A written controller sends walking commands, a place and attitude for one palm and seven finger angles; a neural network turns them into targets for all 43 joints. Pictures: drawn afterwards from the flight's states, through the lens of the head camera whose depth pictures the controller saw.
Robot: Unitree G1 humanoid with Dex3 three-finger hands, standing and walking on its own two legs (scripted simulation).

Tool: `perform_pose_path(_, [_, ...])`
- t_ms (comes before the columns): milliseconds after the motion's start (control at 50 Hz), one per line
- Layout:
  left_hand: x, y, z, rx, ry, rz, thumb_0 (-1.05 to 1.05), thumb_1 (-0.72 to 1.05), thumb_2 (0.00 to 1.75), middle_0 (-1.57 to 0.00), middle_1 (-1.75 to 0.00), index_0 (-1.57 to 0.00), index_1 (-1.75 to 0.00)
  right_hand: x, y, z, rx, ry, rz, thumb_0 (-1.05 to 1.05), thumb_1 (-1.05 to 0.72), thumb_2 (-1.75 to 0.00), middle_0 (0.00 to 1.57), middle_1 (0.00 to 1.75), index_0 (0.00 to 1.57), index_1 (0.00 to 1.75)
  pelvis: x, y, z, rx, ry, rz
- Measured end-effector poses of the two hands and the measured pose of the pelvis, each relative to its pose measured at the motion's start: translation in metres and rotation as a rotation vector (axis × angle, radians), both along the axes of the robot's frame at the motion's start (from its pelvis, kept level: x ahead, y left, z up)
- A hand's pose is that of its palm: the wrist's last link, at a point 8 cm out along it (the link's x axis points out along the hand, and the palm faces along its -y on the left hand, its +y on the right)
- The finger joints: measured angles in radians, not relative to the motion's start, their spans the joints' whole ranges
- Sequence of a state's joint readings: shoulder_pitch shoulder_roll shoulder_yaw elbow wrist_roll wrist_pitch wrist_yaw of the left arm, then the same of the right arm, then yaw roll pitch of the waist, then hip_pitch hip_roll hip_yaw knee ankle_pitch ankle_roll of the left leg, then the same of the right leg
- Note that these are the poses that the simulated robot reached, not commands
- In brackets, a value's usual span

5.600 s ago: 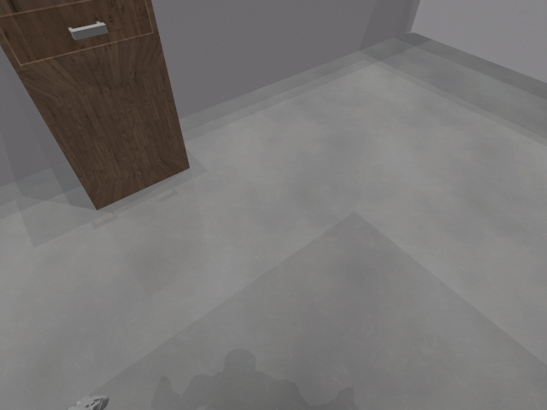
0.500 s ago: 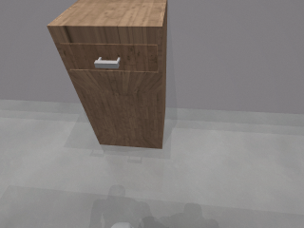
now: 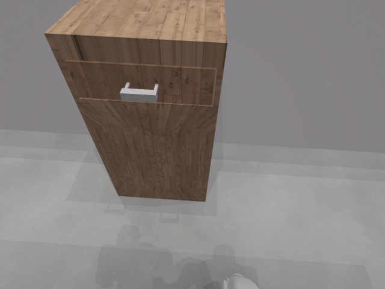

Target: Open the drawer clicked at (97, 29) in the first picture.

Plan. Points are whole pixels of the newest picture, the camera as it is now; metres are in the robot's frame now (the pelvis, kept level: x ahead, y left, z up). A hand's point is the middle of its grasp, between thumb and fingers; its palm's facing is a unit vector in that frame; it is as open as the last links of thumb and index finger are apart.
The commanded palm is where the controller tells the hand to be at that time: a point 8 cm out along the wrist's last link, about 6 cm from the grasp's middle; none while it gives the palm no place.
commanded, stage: take the last steps up to it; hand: left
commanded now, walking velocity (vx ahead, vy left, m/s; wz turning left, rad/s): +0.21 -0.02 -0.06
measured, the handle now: (140, 90) +0.66 +0.20 +0.02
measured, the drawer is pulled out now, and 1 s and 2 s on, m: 0.00 0.00 0.00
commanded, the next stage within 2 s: come to a stop and stand still in 0.10 s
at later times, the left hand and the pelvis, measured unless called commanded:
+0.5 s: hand (123, 273) +0.19 +0.18 -0.17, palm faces +0.03 -0.97 -0.24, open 7.3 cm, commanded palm none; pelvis +0.12 -0.01 -0.01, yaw -1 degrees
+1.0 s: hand out of the picture +0.13 +0.18 -0.18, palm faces -0.03 -0.97 -0.23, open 7.4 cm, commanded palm none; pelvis +0.08 -0.01 +0.00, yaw -3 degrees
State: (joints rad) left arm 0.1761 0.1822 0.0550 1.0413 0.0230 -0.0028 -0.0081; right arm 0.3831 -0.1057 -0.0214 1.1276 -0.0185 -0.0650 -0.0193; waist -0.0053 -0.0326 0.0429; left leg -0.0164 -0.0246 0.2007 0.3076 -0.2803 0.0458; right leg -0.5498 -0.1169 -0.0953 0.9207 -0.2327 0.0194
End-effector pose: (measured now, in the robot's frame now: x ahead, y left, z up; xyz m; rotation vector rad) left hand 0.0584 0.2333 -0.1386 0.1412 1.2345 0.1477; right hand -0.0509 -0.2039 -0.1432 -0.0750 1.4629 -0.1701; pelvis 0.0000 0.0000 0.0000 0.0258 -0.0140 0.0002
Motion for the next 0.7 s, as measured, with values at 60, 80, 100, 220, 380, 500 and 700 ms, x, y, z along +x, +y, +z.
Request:
perform_pose_path(60, [0.055, -0.008, 0.003, 0.007, -0.056, -0.048, 0.01, 0.91, 0.9, -0.19, -0.29, -0.19, -0.3, -0.002, 0.007, -0.006, 0.028, 0.056, -0.039, 0.0, -0.92, -0.9, 0.2, 0.3, 0.2, 0.3, 0.023, -0.003, -0.004, 0.004, -0.005, -0.009])
perform_pose_path(80, [0.072, -0.012, 0.004, 0.01, -0.071, -0.065, 0.01, 0.91, 0.9, -0.19, -0.29, -0.19, -0.3, -0.002, 0.008, -0.008, 0.036, 0.074, -0.052, 0.0, -0.91, -0.9, 0.2, 0.3, 0.2, 0.3, 0.031, -0.005, -0.005, 0.005, -0.006, -0.013])
perform_pose_path(100, [0.089, -0.016, 0.004, 0.012, -0.085, -0.082, 0.01, 0.91, 0.9, -0.19, -0.29, -0.19, -0.3, 0.0, 0.008, -0.01, 0.043, 0.091, -0.065, 0.0, -0.91, -0.9, 0.2, 0.3, 0.2, 0.3, 0.039, -0.007, -0.008, 0.005, -0.007, -0.017])
perform_pose_path(220, [0.151, -0.042, -0.003, 0.013, -0.168, -0.105, 0.0, 0.91, 0.9, -0.2, -0.29, -0.2, -0.3, 0.032, -0.007, -0.026, 0.067, 0.153, -0.093, 0.0, -0.91, -0.9, 0.2, 0.3, 0.2, 0.3, 0.086, -0.026, -0.022, -0.009, -0.026, -0.015])
perform_pose_path(380, [0.135, -0.031, 0.004, 0.056, -0.047, -0.03, -0.02, 0.94, 0.9, -0.2, -0.3, -0.2, -0.3, 0.152, -0.038, -0.017, -0.002, -0.051, -0.023, 0.0, -0.91, -0.9, 0.2, 0.3, 0.19, 0.3, 0.112, -0.026, -0.007, -0.017, -0.006, -0.018])
perform_pose_path(500, [0.12, -0.004, -0.003, 0.057, 0.015, -0.001, -0.01, 0.93, 0.9, -0.2, -0.3, -0.2, -0.3, 0.214, -0.041, -0.008, -0.06, -0.164, 0.038, 0.01, -0.93, -0.9, 0.2, 0.3, 0.19, 0.3, 0.116, -0.009, -0.008, -0.026, -0.005, -0.021])
perform_pose_path(700, [0.088, 0.031, -0.016, 0.011, 0.1, 0.032, 0.0, 0.91, 0.9, -0.2, -0.29, -0.2, -0.3, 0.234, -0.006, 0.013, -0.105, -0.225, 0.106, 0.0, -0.92, -0.9, 0.2, 0.3, 0.19, 0.3, 0.113, 0.02, -0.004, -0.046, 0.003, -0.026])
